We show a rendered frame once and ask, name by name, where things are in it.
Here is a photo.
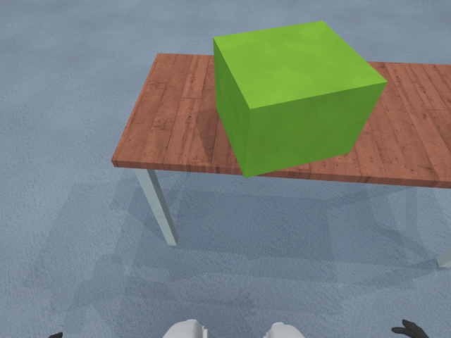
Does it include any robot left thigh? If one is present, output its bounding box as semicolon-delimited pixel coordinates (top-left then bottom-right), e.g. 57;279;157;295
163;321;209;338

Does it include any robot right hand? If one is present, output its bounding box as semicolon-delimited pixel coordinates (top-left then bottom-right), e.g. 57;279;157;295
391;320;429;338

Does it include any table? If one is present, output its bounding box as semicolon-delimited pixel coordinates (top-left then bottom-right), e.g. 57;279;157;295
111;53;451;268

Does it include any carton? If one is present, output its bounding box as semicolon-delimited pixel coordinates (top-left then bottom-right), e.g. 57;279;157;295
213;21;388;178

